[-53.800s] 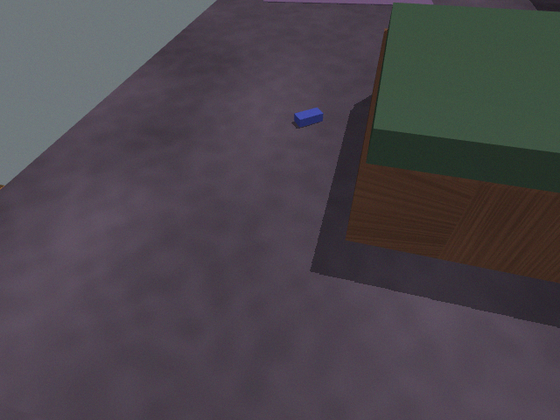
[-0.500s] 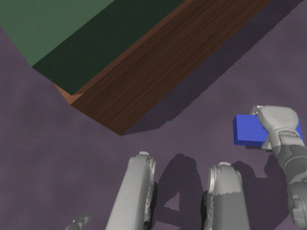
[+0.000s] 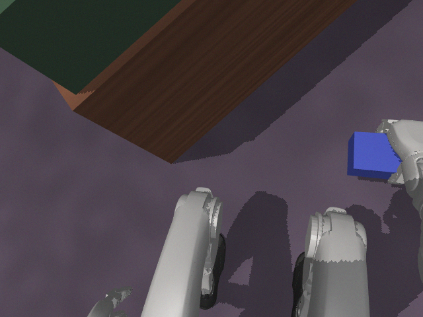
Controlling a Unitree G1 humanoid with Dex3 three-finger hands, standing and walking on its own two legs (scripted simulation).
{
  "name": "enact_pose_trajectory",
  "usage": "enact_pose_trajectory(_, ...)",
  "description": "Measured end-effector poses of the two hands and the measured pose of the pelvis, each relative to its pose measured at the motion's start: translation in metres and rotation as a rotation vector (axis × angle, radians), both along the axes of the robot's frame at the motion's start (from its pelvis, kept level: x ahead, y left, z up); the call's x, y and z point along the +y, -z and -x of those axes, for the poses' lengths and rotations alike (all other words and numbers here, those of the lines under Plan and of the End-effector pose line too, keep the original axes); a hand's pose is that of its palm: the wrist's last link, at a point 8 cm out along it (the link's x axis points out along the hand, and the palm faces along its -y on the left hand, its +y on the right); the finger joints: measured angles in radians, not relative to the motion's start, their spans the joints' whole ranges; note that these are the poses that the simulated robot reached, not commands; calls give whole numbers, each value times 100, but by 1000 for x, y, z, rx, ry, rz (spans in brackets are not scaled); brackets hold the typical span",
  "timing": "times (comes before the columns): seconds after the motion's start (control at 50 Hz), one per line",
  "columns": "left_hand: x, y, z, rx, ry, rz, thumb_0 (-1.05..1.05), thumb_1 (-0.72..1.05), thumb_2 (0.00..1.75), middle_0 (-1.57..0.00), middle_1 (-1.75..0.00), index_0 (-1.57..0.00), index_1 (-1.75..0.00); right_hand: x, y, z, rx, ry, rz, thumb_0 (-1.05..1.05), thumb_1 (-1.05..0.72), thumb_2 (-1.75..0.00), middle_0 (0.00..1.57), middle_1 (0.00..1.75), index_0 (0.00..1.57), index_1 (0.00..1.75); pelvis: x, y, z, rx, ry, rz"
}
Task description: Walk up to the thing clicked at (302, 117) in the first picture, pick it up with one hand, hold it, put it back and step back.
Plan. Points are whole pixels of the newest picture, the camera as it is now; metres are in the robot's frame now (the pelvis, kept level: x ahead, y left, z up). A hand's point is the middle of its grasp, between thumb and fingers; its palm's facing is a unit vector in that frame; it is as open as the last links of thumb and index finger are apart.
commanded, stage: crouch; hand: right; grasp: from above
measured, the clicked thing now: (395, 157) +0.44 -0.27 -0.21
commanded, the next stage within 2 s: lower in 0.34 s
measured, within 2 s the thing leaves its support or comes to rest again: rests again in 1.70 s
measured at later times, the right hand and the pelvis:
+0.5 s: hand (391, 159) +0.44 -0.27 -0.23, palm faces -0.47 +0.05 -0.88, open 10.7 cm; pelvis -0.01 +0.00 -0.05, yaw +1 degrees
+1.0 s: hand (376, 163) +0.44 -0.27 -0.30, palm faces -0.47 +0.07 -0.88, open 10.7 cm; pelvis +0.00 +0.00 -0.09, yaw +3 degrees
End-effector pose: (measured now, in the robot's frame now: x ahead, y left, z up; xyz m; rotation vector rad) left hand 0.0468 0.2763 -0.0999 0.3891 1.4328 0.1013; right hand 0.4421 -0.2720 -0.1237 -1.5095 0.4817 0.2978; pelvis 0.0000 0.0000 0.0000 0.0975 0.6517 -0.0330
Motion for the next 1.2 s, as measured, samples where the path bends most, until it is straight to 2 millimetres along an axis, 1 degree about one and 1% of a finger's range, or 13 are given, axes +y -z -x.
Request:
enact_pose_trajectory(0.18, 0, 20, 15, 34, -4, 4, 0, 90, 89, -20, -30, -21, -30, 2, 25, 0, 0, -10, -17, 0, 11, -56, 61, 57, 68, 53, 1, 23, 4, -17, -8, -3)
enact_pose_trajectory(0.32, 1, 32, 17, 32, 4, -6, 0, 90, 89, -20, -30, -21, -30, 0, 40, -2, -13, -13, -13, 0, 11, -56, 61, 56, 68, 53, 0, 39, 6, -26, -10, -6)
enact_pose_trajectory(0.42, 1, 39, 17, 33, 16, -4, 0, 90, 89, -20, -30, -21, -30, -2, 47, -5, -14, -9, -2, 0, 11, -56, 61, 56, 68, 53, 0, 46, 6, -30, -9, -7)
enact_pose_trajectory(0.58, 1, 47, 16, 44, 37, 7, 0, 90, 89, -20, -30, -21, -30, -2, 61, -7, 12, 6, 1, 0, 12, -57, 63, 56, 69, 52, 1, 54, 5, -37, -15, -9)
enact_pose_trajectory(0.66, 2, 51, 18, 54, 50, 6, 0, 91, 89, -20, -30, -21, -30, -1, 72, -9, 27, 8, -14, 0, 13, -57, 63, 55, 70, 52, 1, 60, 5, -47, -20, -17)
enact_pose_trajectory(0.88, 4, 60, 27, 85, 55, -14, 0, 91, 89, -20, -29, -21, -30, 2, 105, -8, -4, -12, -39, 0, 13, -57, 64, 55, 70, 52, 1, 80, 4, -76, -29, -31)
enact_pose_trajectory(1.04, 1, 67, 23, 86, 72, -5, 0, 90, 89, -20, -30, -21, -30, 2, 117, -11, -9, -3, -24, 0, 13, -57, 64, 55, 70, 51, 0, 87, 1, -77, -37, -38)
enact_pose_trajectory(1.2, -4, 70, 22, 81, 109, 15, 0, 90, 89, -20, -30, -21, -30, 3, 130, -20, 0, 15, -34, 0, 13, -57, 63, 55, 70, 52, -2, 94, 0, -93, -44, -53)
